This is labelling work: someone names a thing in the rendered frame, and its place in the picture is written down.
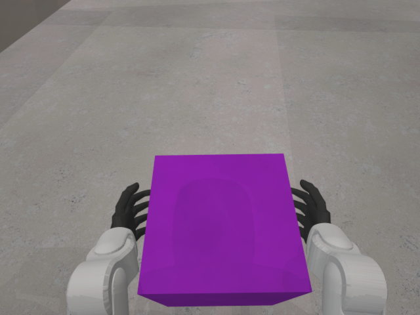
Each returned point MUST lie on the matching right robot forearm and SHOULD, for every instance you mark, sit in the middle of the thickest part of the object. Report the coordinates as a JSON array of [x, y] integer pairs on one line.
[[353, 284]]

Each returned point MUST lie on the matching right robot hand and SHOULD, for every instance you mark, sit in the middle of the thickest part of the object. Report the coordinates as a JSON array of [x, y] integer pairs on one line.
[[315, 208]]

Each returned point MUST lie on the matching carton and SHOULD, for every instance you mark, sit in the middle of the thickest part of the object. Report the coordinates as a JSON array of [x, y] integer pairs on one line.
[[222, 230]]

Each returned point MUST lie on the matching left robot forearm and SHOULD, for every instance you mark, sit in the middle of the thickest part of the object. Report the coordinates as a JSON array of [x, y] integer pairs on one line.
[[99, 285]]

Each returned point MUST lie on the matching left robot hand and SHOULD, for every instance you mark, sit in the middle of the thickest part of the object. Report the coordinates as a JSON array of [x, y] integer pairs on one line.
[[125, 211]]

